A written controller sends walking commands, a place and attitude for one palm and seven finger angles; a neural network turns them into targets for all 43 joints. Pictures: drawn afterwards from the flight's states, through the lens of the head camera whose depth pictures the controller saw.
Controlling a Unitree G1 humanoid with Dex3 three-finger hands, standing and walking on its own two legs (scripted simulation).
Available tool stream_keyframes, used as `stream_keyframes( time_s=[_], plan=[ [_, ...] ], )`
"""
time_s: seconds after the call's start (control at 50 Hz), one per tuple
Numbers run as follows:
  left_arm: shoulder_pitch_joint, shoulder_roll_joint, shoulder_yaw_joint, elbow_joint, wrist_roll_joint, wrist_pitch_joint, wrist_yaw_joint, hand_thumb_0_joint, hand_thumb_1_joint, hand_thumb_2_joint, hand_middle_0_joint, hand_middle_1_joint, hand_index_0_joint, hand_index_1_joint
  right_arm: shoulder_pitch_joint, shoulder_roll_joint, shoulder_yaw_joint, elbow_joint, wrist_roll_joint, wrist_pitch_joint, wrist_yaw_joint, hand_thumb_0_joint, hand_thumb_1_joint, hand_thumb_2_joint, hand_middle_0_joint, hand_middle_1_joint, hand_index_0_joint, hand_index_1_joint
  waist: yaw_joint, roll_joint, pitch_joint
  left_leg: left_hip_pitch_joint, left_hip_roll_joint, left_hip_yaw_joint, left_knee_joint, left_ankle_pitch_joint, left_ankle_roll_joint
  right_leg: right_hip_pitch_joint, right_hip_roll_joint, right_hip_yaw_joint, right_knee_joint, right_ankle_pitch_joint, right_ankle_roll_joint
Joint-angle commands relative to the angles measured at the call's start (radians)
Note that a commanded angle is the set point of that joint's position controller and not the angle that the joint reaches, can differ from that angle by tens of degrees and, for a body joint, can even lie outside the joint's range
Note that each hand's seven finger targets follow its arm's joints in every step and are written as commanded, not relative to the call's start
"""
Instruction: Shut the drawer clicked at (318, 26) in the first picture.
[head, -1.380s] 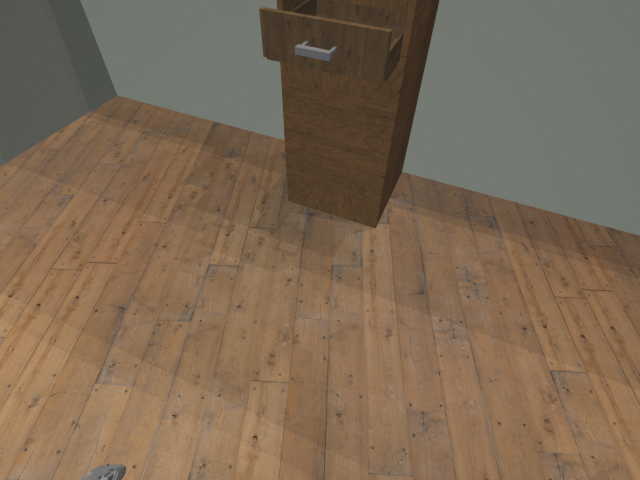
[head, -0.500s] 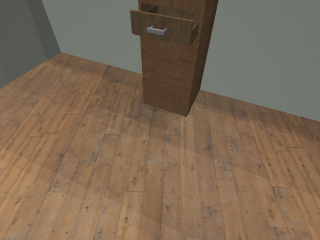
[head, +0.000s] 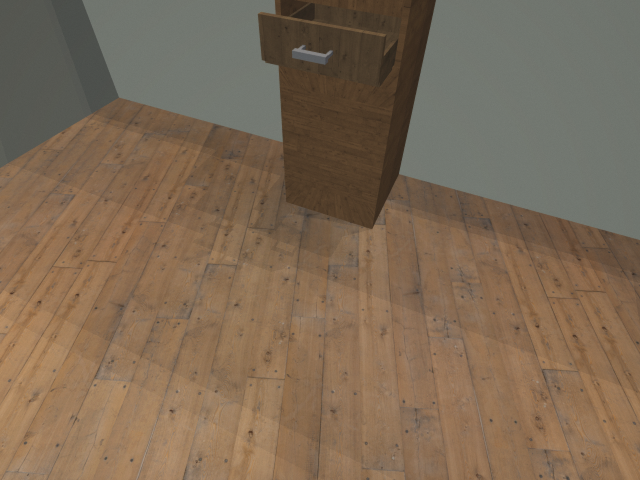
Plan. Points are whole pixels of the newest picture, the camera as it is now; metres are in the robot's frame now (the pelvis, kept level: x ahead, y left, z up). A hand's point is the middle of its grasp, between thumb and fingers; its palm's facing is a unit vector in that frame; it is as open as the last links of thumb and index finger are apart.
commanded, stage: look at it before walking up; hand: left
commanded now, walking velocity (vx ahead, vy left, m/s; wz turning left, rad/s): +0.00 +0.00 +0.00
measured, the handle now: (313, 53) +1.19 +0.10 +0.03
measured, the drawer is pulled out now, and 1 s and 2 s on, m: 0.15 0.15 0.15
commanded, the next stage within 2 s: walk to a spot facing it in 0.06 s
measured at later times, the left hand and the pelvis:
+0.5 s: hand out of the picture +0.02 +0.24 -0.20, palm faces +0.18 -0.96 -0.19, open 7.4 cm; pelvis +0.05 +0.04 -0.02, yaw +10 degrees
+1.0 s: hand (185, 380) +0.30 +0.25 -0.18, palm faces +0.30 -0.94 -0.18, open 7.3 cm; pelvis +0.25 +0.05 -0.03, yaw +18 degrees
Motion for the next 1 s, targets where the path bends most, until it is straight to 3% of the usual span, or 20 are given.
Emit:
stream_keyframes(
  time_s=[0.0, 0.14, 0.22, 0.28, 0.3, 0.36, 0.42, 0.44, 0.46, 0.48, 0.5, 0.56, 0.62, 0.8, 0.86, 0.88, 0.9, 0.92, 0.94, 0.98],
  plan=[
    [-0.038, 0.204, 0.037, -0.065, 0.001, -0.025, 0.018, 0.000, 0.900, 0.900, -0.200, -0.300, -0.200, -0.300, -0.051, -0.203, -0.040, -0.066, -0.001, -0.020, -0.017, 0.000, -0.900, -0.900, 0.200, 0.300, 0.200, 0.300, -0.002, 0.015, -0.032, 0.003, 0.104, -0.089, -0.066, 0.091, 0.043, -0.003, -0.124, 0.112, -0.082, 0.071, -0.026],
    [-0.042, 0.205, 0.037, -0.064, 0.001, -0.026, 0.018, 0.000, 0.900, 0.900, -0.200, -0.300, -0.200, -0.300, -0.051, -0.205, -0.040, -0.067, -0.001, -0.022, -0.017, 0.000, -0.900, -0.900, 0.200, 0.300, 0.200, 0.300, -0.005, 0.004, -0.038, 0.012, 0.105, -0.088, -0.067, 0.112, 0.042, 0.004, -0.125, 0.109, -0.082, 0.099, -0.024],
    [0.079, 0.105, 0.029, -0.041, 0.008, 0.008, 0.018, 0.000, 0.900, 0.900, -0.200, -0.300, -0.200, -0.300, 0.034, -0.070, -0.015, -0.057, -0.015, 0.011, -0.007, 0.000, -0.900, -0.900, 0.200, 0.300, 0.200, 0.300, 0.018, -0.043, 0.010, -0.157, 0.045, -0.062, 0.030, -0.179, 0.037, 0.026, -0.145, 0.120, -0.094, -0.302, -0.018],
    [0.159, 0.161, 0.065, -0.069, 0.016, 0.005, 0.019, 0.000, 0.900, 0.900, -0.200, -0.300, -0.200, -0.300, 0.022, -0.055, -0.033, -0.118, -0.017, 0.019, -0.002, 0.000, -0.900, -0.900, 0.200, 0.300, 0.200, 0.300, 0.052, -0.215, 0.090, -0.365, 0.014, 0.031, 0.360, -0.292, 0.027, 0.027, -0.346, 0.316, -0.253, -0.525, -0.133],
    [0.171, 0.160, 0.070, -0.077, 0.017, -0.005, 0.023, 0.000, 0.900, 0.900, -0.200, -0.300, -0.200, -0.300, 0.013, -0.060, -0.041, -0.138, -0.014, 0.013, 0.003, 0.000, -0.900, -0.900, 0.200, 0.300, 0.200, 0.300, 0.047, -0.169, 0.091, -0.404, 0.043, 0.027, 0.441, -0.300, 0.030, 0.047, -0.392, 0.332, -0.257, -0.477, -0.171],
    [0.134, 0.141, 0.078, -0.102, 0.023, -0.032, 0.020, 0.000, 0.900, 0.900, -0.200, -0.300, -0.200, -0.300, 0.035, -0.008, -0.049, -0.162, -0.008, 0.000, 0.024, 0.000, -0.900, -0.900, 0.200, 0.300, 0.200, 0.300, 0.012, -0.108, 0.082, -0.353, 0.079, 0.054, 0.413, -0.264, 0.027, 0.032, -0.374, 0.144, -0.187, -0.249, -0.162],
    [0.101, 0.107, 0.081, -0.107, 0.016, -0.027, 0.016, 0.000, 0.900, 0.900, -0.200, -0.300, -0.200, -0.300, 0.221, 0.024, -0.054, -0.119, -0.009, -0.009, 0.025, 0.000, -0.900, -0.900, 0.200, 0.300, 0.200, 0.300, -0.069, -0.050, 0.057, -0.001, 0.026, 0.145, 0.172, -0.113, 0.029, -0.182, -0.291, -0.048, -0.019, -0.264, -0.079],
    [0.112, 0.056, 0.072, -0.116, 0.011, -0.021, 0.010, 0.000, 0.900, 0.900, -0.200, -0.300, -0.200, -0.300, 0.345, -0.020, -0.069, -0.084, -0.013, -0.014, 0.017, 0.000, -0.900, -0.900, 0.200, 0.300, 0.200, 0.300, -0.109, 0.111, 0.023, 0.125, 0.059, 0.033, 0.057, -0.213, 0.049, -0.268, -0.203, -0.132, 0.218, -0.264, -0.035],
    [0.107, -0.030, 0.059, -0.156, 0.001, -0.015, -0.001, 0.000, 0.900, 0.900, -0.200, -0.300, -0.200, -0.300, 0.451, -0.129, -0.101, -0.063, -0.027, -0.023, 0.005, 0.000, -0.900, -0.900, 0.200, 0.300, 0.200, 0.300, -0.138, 0.425, 0.033, 0.173, 0.322, -0.442, -0.165, -0.434, 0.152, -0.500, -0.048, -0.207, 0.588, -0.405, 0.038],
    [0.024, -0.023, 0.054, -0.207, 0.012, -0.024, 0.001, 0.000, 0.900, 0.900, -0.200, -0.300, -0.200, -0.300, 0.485, -0.138, -0.098, -0.059, -0.019, -0.024, -0.008, 0.000, -0.900, -0.900, 0.200, 0.300, 0.200, 0.300, -0.137, 0.283, 0.056, 0.135, 0.396, -0.618, -0.247, -0.453, 0.232, -0.593, -0.055, -0.060, 0.745, -0.394, 0.014],
    [0.001, -0.022, 0.059, -0.207, 0.018, -0.029, 0.002, 0.000, 0.900, 0.900, -0.200, -0.300, -0.200, -0.300, 0.434, -0.113, -0.096, -0.071, -0.014, -0.023, -0.011, 0.000, -0.900, -0.900, 0.200, 0.300, 0.200, 0.300, -0.108, 0.151, 0.064, 0.072, 0.404, -0.619, -0.234, -0.507, 0.259, -0.607, -0.093, -0.016, 0.836, -0.320, -0.001],
    [0.085, -0.055, 0.062, -0.138, 0.024, -0.037, -0.013, 0.000, 0.900, 0.900, -0.200, -0.300, -0.200, -0.300, 0.304, 0.010, -0.067, -0.087, -0.010, -0.057, -0.022, 0.000, -0.900, -0.900, 0.200, 0.300, 0.200, 0.300, -0.036, 0.108, 0.084, -0.024, 0.264, -0.337, -0.224, -0.259, 0.202, -0.528, -0.144, -0.006, 0.778, -0.104, 0.019],
    [0.125, -0.085, 0.056, -0.116, 0.020, -0.031, -0.012, 0.000, 0.900, 0.900, -0.200, -0.300, -0.200, -0.300, 0.323, 0.033, -0.067, -0.059, -0.004, -0.076, -0.029, 0.000, -0.900, -0.900, 0.200, 0.300, 0.200, 0.300, -0.019, 0.083, 0.026, 0.042, 0.223, -0.200, -0.193, 0.021, 0.216, -0.487, -0.141, -0.034, 0.675, -0.061, 0.041],
    [-0.068, -0.122, 0.066, -0.180, 0.013, -0.042, -0.013, 0.000, 0.900, 0.900, -0.200, -0.300, -0.200, -0.300, 0.386, 0.065, -0.082, -0.006, -0.015, -0.073, -0.031, 0.000, -0.900, -0.900, 0.200, 0.300, 0.200, 0.300, -0.064, 0.109, 0.122, 0.056, 0.222, -0.139, -0.180, 0.118, 0.214, -0.421, -0.120, -0.091, 0.315, -0.010, 0.041],
    [-0.012, -0.116, 0.077, -0.168, 0.013, -0.052, -0.015, 0.000, 0.900, 0.900, -0.200, -0.300, -0.200, -0.300, 0.349, 0.045, -0.087, -0.008, -0.020, -0.068, -0.034, 0.000, -0.900, -0.900, 0.200, 0.300, 0.200, 0.300, -0.027, 0.119, 0.099, 0.022, 0.210, -0.119, -0.087, 0.189, 0.190, -0.245, -0.078, -0.119, 0.224, -0.008, 0.019],
    [0.087, -0.095, 0.086, -0.138, 0.015, -0.058, -0.014, 0.000, 0.900, 0.900, -0.200, -0.300, -0.200, -0.300, 0.330, 0.040, -0.088, -0.009, -0.018, -0.065, -0.034, 0.000, -0.900, -0.900, 0.200, 0.300, 0.200, 0.300, 0.023, 0.080, 0.060, -0.006, 0.182, -0.094, 0.039, 0.262, 0.169, -0.102, -0.055, -0.135, 0.165, 0.009, 0.010],
    [0.238, -0.052, 0.098, -0.091, 0.020, -0.069, -0.008, 0.000, 0.900, 0.900, -0.200, -0.300, -0.200, -0.300, 0.328, 0.050, -0.089, -0.015, -0.014, -0.066, -0.028, 0.000, -0.900, -0.900, 0.200, 0.300, 0.200, 0.300, 0.083, -0.005, -0.018, -0.087, 0.126, -0.051, 0.240, 0.282, 0.135, 0.111, -0.064, -0.103, 0.130, 0.019, -0.009],
    [0.392, 0.048, 0.123, -0.051, 0.032, -0.083, 0.007, 0.000, 0.900, 0.900, -0.200, -0.300, -0.200, -0.300, 0.350, 0.104, -0.077, -0.042, -0.002, -0.072, -0.017, 0.000, -0.900, -0.900, 0.200, 0.300, 0.200, 0.300, 0.132, -0.212, -0.130, -0.330, 0.019, 0.039, 0.587, -0.002, 0.085, 0.361, -0.330, 0.219, 0.036, -0.109, -0.091],
    [0.471, 0.116, 0.129, -0.039, 0.016, -0.078, 0.013, 0.000, 0.900, 0.900, -0.200, -0.300, -0.200, -0.300, 0.309, 0.122, -0.069, -0.088, 0.000, -0.073, -0.013, 0.000, -0.900, -0.900, 0.200, 0.300, 0.200, 0.300, 0.129, -0.280, -0.172, -0.487, -0.046, 0.020, 0.848, -0.355, 0.076, 0.398, -0.517, 0.545, -0.124, -0.131, -0.164],
    [0.296, 0.043, 0.112, -0.077, 0.019, -0.076, 0.020, 0.000, 0.900, 0.900, -0.200, -0.300, -0.200, -0.300, 0.193, 0.114, -0.085, -0.111, -0.012, -0.067, 0.000, 0.000, -0.900, -0.900, 0.200, 0.300, 0.200, 0.300, 0.088, -0.146, -0.038, -0.556, 0.062, -0.018, 1.007, -0.221, 0.073, 0.160, -0.484, 0.472, -0.188, -0.371, -0.174]
  ],
)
